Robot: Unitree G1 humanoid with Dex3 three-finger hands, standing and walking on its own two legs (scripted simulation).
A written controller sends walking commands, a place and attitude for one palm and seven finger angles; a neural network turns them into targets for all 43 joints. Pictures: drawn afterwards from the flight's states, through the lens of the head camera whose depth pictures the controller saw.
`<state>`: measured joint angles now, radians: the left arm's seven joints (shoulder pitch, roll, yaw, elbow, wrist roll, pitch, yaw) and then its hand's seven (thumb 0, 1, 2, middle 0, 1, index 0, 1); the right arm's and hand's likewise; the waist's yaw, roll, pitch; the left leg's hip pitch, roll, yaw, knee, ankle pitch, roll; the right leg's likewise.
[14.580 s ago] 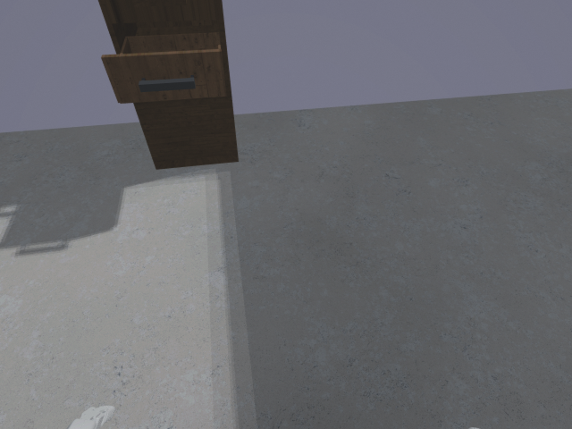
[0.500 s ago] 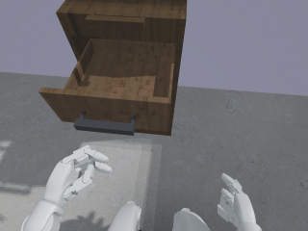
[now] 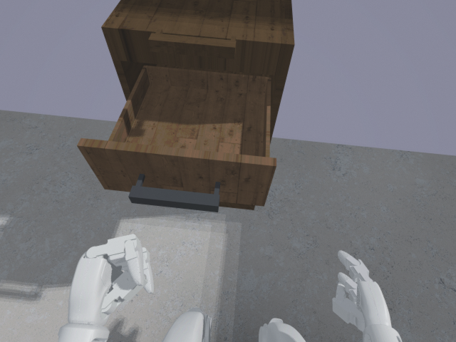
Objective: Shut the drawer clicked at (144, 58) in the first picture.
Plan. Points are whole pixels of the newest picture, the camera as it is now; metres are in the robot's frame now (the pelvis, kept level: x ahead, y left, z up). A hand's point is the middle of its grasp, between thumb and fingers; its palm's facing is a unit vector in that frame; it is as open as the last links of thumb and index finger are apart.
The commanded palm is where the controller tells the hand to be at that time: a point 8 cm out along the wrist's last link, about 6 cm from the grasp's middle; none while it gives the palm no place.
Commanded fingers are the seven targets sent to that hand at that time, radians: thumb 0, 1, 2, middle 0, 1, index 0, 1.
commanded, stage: raise the hand and make a fist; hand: left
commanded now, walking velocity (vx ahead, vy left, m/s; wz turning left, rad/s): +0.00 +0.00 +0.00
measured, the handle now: (177, 190) +0.41 +0.14 -0.04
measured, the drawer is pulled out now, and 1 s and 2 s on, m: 0.28 0.28 0.28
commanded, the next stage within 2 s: bring the fist close to the handle in 0.66 s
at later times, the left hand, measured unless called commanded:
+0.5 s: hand (165, 283) +0.20 +0.11 +0.06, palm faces -0.09 -1.00 +0.03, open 3.3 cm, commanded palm +0.18 +0.17 +0.07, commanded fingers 0.00 0.90 0.90 -1.40 -1.60 -1.40 -1.60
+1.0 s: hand (165, 268) +0.23 +0.11 +0.05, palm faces +0.03 -1.00 -0.02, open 3.3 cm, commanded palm +0.21 +0.16 +0.04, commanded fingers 0.00 0.90 0.90 -1.40 -1.60 -1.40 -1.60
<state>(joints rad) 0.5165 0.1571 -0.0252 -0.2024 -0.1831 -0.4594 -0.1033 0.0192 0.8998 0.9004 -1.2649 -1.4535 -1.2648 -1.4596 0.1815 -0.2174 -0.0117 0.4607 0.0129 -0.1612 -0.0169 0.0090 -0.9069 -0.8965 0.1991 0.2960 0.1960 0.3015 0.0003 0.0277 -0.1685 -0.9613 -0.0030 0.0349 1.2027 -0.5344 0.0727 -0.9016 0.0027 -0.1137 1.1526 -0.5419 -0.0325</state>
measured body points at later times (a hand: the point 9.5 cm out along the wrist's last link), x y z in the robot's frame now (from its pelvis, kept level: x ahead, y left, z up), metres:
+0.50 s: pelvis +0.01 +0.01 +0.01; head +0.07 +0.02 +0.45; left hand +0.20 +0.16 +0.06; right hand +0.18 -0.22 -0.06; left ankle +0.03 +0.07 -0.64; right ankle +0.01 -0.11 -0.64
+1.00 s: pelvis +0.01 -0.03 -0.01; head +0.08 -0.02 +0.43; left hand +0.22 +0.17 +0.05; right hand +0.21 -0.25 -0.08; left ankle +0.03 +0.07 -0.64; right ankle +0.01 -0.11 -0.64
